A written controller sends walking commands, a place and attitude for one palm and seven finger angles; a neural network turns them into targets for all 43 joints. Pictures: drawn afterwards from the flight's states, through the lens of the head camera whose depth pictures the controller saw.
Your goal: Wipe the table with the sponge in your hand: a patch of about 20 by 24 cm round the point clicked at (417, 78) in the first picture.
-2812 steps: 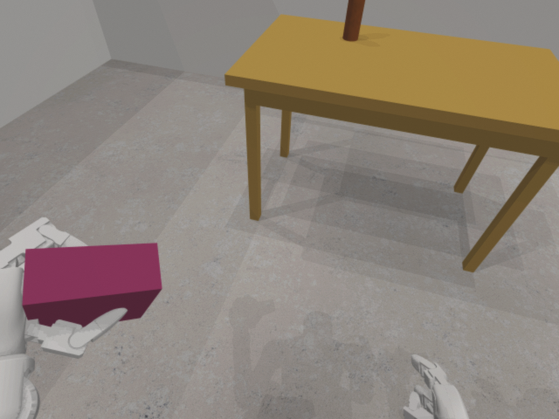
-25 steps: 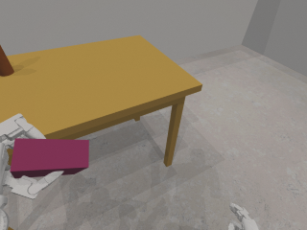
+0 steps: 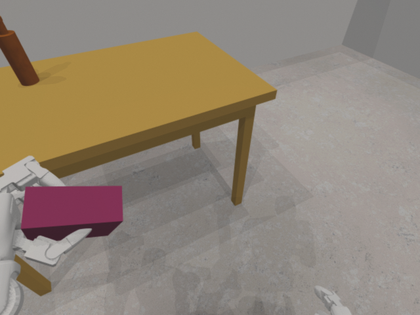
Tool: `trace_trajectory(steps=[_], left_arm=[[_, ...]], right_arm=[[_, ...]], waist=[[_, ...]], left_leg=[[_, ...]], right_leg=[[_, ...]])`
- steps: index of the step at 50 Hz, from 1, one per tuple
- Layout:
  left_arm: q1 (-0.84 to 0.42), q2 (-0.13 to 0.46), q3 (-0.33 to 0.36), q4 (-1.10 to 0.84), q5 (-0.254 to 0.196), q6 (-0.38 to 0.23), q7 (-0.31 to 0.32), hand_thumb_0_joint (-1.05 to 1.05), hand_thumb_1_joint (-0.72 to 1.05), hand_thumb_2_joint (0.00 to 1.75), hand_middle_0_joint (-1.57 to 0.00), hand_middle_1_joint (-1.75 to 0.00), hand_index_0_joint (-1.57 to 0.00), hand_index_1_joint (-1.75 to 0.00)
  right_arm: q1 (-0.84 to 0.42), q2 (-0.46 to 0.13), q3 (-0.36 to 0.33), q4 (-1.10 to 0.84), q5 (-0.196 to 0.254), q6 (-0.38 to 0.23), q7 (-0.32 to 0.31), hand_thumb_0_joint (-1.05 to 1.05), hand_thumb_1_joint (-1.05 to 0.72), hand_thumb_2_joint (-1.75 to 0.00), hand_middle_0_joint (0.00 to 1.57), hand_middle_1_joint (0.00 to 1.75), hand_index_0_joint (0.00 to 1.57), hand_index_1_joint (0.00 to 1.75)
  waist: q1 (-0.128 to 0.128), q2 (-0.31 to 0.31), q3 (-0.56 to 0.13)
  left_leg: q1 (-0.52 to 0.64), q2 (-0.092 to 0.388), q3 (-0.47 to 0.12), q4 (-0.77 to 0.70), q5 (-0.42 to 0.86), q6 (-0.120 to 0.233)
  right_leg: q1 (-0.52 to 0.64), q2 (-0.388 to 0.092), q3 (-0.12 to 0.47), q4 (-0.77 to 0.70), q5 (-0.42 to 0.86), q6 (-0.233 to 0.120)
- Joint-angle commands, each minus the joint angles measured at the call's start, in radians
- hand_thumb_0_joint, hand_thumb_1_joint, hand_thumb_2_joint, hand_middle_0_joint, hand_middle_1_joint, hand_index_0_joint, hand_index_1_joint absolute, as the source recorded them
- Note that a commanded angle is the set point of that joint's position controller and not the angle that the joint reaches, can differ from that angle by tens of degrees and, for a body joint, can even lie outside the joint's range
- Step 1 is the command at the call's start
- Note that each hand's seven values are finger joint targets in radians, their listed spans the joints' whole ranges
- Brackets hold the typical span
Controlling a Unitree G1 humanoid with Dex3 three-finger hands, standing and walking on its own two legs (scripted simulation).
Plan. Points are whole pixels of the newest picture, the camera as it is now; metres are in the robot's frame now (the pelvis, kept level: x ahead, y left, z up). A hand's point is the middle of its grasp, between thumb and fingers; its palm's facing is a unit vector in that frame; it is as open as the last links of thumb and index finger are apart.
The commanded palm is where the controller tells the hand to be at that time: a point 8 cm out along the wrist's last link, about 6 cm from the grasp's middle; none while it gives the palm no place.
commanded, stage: stop stepping back and stand still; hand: left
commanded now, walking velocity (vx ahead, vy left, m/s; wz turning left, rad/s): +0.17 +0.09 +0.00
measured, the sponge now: (87, 214) +0.23 +0.20 +0.15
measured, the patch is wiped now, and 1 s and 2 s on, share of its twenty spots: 1.00 1.00 1.00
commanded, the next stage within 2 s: stand and wait in 0.18 s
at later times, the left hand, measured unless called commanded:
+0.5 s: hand (47, 208) +0.21 +0.23 +0.20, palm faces +0.39 -0.85 -0.36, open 9.2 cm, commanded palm +0.16 +0.28 +0.22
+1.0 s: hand (34, 187) +0.23 +0.26 +0.20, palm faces +0.44 -0.82 -0.37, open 9.2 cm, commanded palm +0.18 +0.29 +0.22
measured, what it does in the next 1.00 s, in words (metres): stands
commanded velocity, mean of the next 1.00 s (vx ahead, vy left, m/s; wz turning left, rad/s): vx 0.01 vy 0.00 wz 0.00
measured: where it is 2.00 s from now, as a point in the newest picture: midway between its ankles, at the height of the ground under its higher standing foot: outside the picture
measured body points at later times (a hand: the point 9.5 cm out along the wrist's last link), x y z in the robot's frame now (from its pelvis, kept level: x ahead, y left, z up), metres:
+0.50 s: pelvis +0.00 +0.00 +0.01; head +0.00 +0.01 +0.46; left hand +0.18 +0.27 +0.22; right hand +0.18 -0.24 -0.07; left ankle +0.04 +0.12 -0.72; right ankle +0.04 -0.12 -0.72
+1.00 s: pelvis +0.03 +0.01 +0.02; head +0.03 +0.02 +0.47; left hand +0.21 +0.30 +0.22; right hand +0.22 -0.22 -0.05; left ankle +0.05 +0.12 -0.72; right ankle +0.04 -0.12 -0.72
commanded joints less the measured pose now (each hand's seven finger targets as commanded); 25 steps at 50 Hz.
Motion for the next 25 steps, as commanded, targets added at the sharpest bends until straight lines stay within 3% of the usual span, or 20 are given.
trace_trajectory(steps=[1, 2, 3, 4, 5, 6, 9, 11, 12, 13, 14, 15, 17, 18, 19, 20, 22, 23, 24, 25], left_arm=[[-0.084, 0.242, 0.147, -0.412, -0.003, -0.092, 0.062, 0.00, 0.10, 1.30, -1.20, -1.60, -1.20, -1.60], [-0.085, 0.224, 0.142, -0.410, -0.004, -0.094, 0.072, 0.00, 0.10, 1.30, -1.20, -1.60, -1.20, -1.60], [-0.096, 0.198, 0.127, -0.403, -0.003, -0.092, 0.081, 0.00, 0.10, 1.30, -1.20, -1.60, -1.20, -1.60], [-0.217, 0.234, 0.149, -0.418, 0.021, -0.102, 0.088, 0.00, 0.10, 1.30, -1.20, -1.60, -1.20, -1.60], [-0.223, 0.268, 0.196, -0.303, 0.034, -0.098, 0.088, 0.00, 0.10, 1.30, -1.20, -1.60, -1.20, -1.60], [-0.178, 0.213, 0.157, -0.209, 0.025, -0.085, 0.079, 0.00, 0.10, 1.30, -1.20, -1.60, -1.20, -1.60], [-0.092, 0.137, 0.093, -0.082, 0.008, -0.054, 0.075, 0.00, 0.10, 1.30, -1.20, -1.60, -1.20, -1.60], [-0.065, 0.112, 0.055, -0.050, 0.004, -0.038, 0.058, 0.00, 0.10, 1.30, -1.20, -1.60, -1.20, -1.60], [-0.059, 0.126, 0.052, -0.050, 0.010, -0.039, 0.047, 0.00, 0.10, 1.30, -1.20, -1.60, -1.20, -1.60], [-0.055, 0.144, 0.048, -0.065, 0.016, -0.039, 0.036, 0.00, 0.10, 1.30, -1.20, -1.60, -1.20, -1.60], [-0.141, 0.159, 0.045, -0.143, 0.002, -0.053, 0.029, 0.00, 0.10, 1.30, -1.20, -1.60, -1.20, -1.60], [-0.191, 0.199, 0.087, -0.211, 0.004, -0.079, 0.036, 0.00, 0.10, 1.30, -1.20, -1.60, -1.20, -1.60], [-0.172, 0.233, 0.120, -0.309, 0.002, -0.081, 0.045, 0.00, 0.10, 1.30, -1.20, -1.60, -1.20, -1.60], [-0.177, 0.282, 0.160, -0.389, 0.005, -0.083, 0.054, 0.00, 0.10, 1.30, -1.20, -1.60, -1.20, -1.60], [-0.157, 0.257, 0.147, -0.434, 0.006, -0.091, 0.063, 0.00, 0.10, 1.30, -1.20, -1.60, -1.20, -1.60], [-0.101, 0.249, 0.156, -0.428, 0.004, -0.094, 0.077, 0.00, 0.10, 1.30, -1.20, -1.60, -1.20, -1.60], [-0.071, 0.213, 0.140, -0.426, 0.004, -0.097, 0.098, 0.00, 0.10, 1.30, -1.20, -1.60, -1.20, -1.60], [-0.062, 0.204, 0.135, -0.392, 0.009, -0.088, 0.104, 0.00, 0.10, 1.30, -1.20, -1.60, -1.20, -1.60], [-0.100, 0.217, 0.154, -0.379, 0.013, -0.088, 0.111, 0.00, 0.10, 1.30, -1.20, -1.60, -1.20, -1.60], [-0.111, 0.199, 0.137, -0.324, 0.017, -0.084, 0.108, 0.00, 0.10, 1.30, -1.20, -1.60, -1.20, -1.60]], right_arm=[[-0.137, -0.087, -0.029, -0.212, -0.010, -0.092, -0.034, 0.00, -0.90, -0.90, 0.20, 0.30, 0.20, 0.30], [-0.131, -0.120, -0.031, -0.217, -0.021, -0.100, -0.043, 0.00, -0.90, -0.90, 0.20, 0.30, 0.20, 0.30], [-0.126, -0.143, -0.036, -0.231, -0.020, -0.109, -0.045, 0.00, -0.90, -0.90, 0.20, 0.30, 0.20, 0.30], [-0.125, -0.123, -0.036, -0.230, -0.008, -0.126, -0.040, 0.00, -0.90, -0.90, 0.20, 0.30, 0.20, 0.30], [-0.133, -0.122, -0.056, -0.213, -0.012, -0.132, -0.035, 0.00, -0.90, -0.90, 0.20, 0.30, 0.20, 0.30], [-0.077, -0.118, -0.059, -0.195, -0.002, -0.125, -0.025, 0.00, -0.90, -0.90, 0.20, 0.30, 0.20, 0.30], [-0.092, -0.103, -0.038, -0.211, 0.009, -0.116, -0.026, 0.00, -0.90, -0.90, 0.20, 0.30, 0.20, 0.30], [-0.125, -0.115, -0.032, -0.234, 0.004, -0.093, -0.025, 0.00, -0.90, -0.90, 0.20, 0.30, 0.20, 0.30], [-0.126, -0.111, -0.037, -0.239, 0.000, -0.082, -0.023, 0.00, -0.90, -0.90, 0.20, 0.30, 0.20, 0.30], [-0.129, -0.103, -0.047, -0.243, 0.003, -0.070, -0.013, 0.00, -0.90, -0.90, 0.20, 0.30, 0.20, 0.30], [-0.156, -0.107, -0.045, -0.242, 0.005, -0.069, -0.011, 0.00, -0.90, -0.90, 0.20, 0.30, 0.20, 0.30], [-0.157, -0.100, -0.041, -0.233, -0.001, -0.082, -0.005, 0.00, -0.90, -0.90, 0.20, 0.30, 0.20, 0.30], [-0.131, -0.116, -0.058, -0.234, 0.003, -0.083, -0.004, 0.00, -0.90, -0.90, 0.20, 0.30, 0.20, 0.30], [-0.156, -0.113, -0.059, -0.244, 0.003, -0.078, -0.013, 0.00, -0.90, -0.90, 0.20, 0.30, 0.20, 0.30], [-0.156, -0.096, -0.050, -0.240, -0.004, -0.077, -0.021, 0.00, -0.90, -0.90, 0.20, 0.30, 0.20, 0.30], [-0.147, -0.096, -0.044, -0.234, -0.013, -0.076, -0.031, 0.00, -0.90, -0.90, 0.20, 0.30, 0.20, 0.30], [-0.164, -0.119, -0.042, -0.250, -0.019, -0.077, -0.038, 0.00, -0.90, -0.90, 0.20, 0.30, 0.20, 0.30], [-0.157, -0.118, -0.043, -0.263, -0.009, -0.078, -0.039, 0.00, -0.90, -0.90, 0.20, 0.30, 0.20, 0.30], [-0.162, -0.120, -0.047, -0.262, -0.005, -0.084, -0.042, 0.00, -0.90, -0.90, 0.20, 0.30, 0.20, 0.30], [-0.150, -0.097, -0.038, -0.238, -0.003, -0.092, -0.043, 0.00, -0.90, -0.90, 0.20, 0.30, 0.20, 0.30]], waist=[[-0.021, 0.000, -0.106], [-0.016, 0.205, -0.084], [-0.019, 0.436, -0.033], [-0.018, 0.343, 0.004], [0.023, 0.167, -0.042], [0.001, 0.121, -0.045], [0.003, 0.188, 0.007], [0.024, 0.103, 0.023], [0.027, -0.071, 0.030], [0.011, -0.279, 0.020], [0.005, -0.258, 0.034], [-0.003, -0.159, -0.035], [-0.008, -0.186, -0.075], [-0.004, -0.151, -0.070], [-0.008, -0.109, -0.094], [-0.013, 0.005, -0.106], [0.015, 0.279, -0.068], [0.015, 0.294, -0.060], [0.036, 0.199, -0.085], [0.008, 0.188, -0.069]], left_leg=[[0.340, -0.006, 0.031, -0.458, -0.064, 0.022], [0.270, 0.059, -0.155, -0.654, -0.274, 0.064], [0.252, 0.253, -0.483, -0.860, -0.478, 0.135], [0.122, 0.337, -0.575, -0.953, -0.494, 0.203], [0.094, 0.291, -0.431, -0.880, -0.308, 0.171], [0.114, 0.241, -0.349, -0.818, -0.281, 0.132], [0.091, 0.164, -0.211, -0.746, -0.164, 0.080], [-0.023, 0.097, -0.134, -0.610, -0.183, 0.029], [-0.097, 0.031, -0.057, -0.384, -0.123, 0.005], [-0.158, -0.029, -0.024, -0.097, -0.061, -0.022], [-0.171, -0.015, -0.053, 0.046, -0.024, -0.033], [-0.131, 0.010, -0.074, 0.046, 0.022, -0.037], [0.038, 0.038, -0.081, -0.132, 0.024, -0.024], [0.130, 0.053, -0.074, -0.254, 0.057, -0.018], [0.247, 0.042, -0.063, -0.379, 0.094, -0.009], [0.302, 0.015, -0.047, -0.508, 0.128, -0.010], [0.235, 0.160, -0.319, -0.743, -0.038, 0.051], [0.195, 0.217, -0.401, -0.811, -0.111, 0.076], [0.153, 0.187, -0.330, -0.787, -0.085, 0.063], [0.149, 0.145, -0.273, -0.751, -0.024, 0.046]], right_leg=[[-0.184, -0.177, 0.164, -0.216, -0.520, -0.071], [-0.168, -0.080, 0.101, -0.010, -0.507, -0.037], [-0.253, 0.039, -0.026, 0.306, -0.398, 0.020], [-0.265, 0.017, 0.075, 0.519, -0.313, 0.024], [-0.175, -0.012, 0.081, 0.551, -0.276, 0.021], [-0.141, -0.011, 0.034, 0.461, -0.262, 0.032], [0.029, -0.004, -0.001, 0.053, -0.249, 0.035], [0.243, 0.040, -0.040, -0.190, -0.124, 0.025], [0.300, -0.029, 0.073, -0.302, -0.091, -0.012], [0.256, -0.244, 0.427, -0.450, -0.185, -0.089], [0.206, -0.329, 0.508, -0.486, -0.096, -0.120], [0.219, -0.326, 0.447, -0.450, -0.012, -0.130], [0.118, -0.282, 0.330, -0.395, -0.131, -0.118], [0.072, -0.265, 0.271, -0.359, -0.124, -0.109], [0.029, -0.243, 0.222, -0.317, -0.171, -0.090], [0.038, -0.176, 0.160, -0.235, -0.180, -0.060], [0.034, -0.014, 0.068, -0.054, -0.164, 0.017], [0.053, 0.017, 0.048, 0.024, -0.162, 0.040], [0.115, 0.030, 0.049, 0.029, -0.174, 0.050], [0.131, 0.019, 0.040, -0.027, -0.141, 0.046]])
